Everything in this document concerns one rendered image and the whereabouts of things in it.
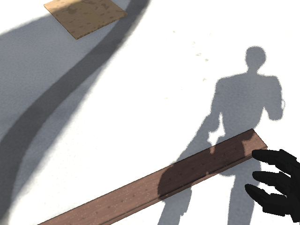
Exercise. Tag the robot right hand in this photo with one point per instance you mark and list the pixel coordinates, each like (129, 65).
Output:
(277, 204)

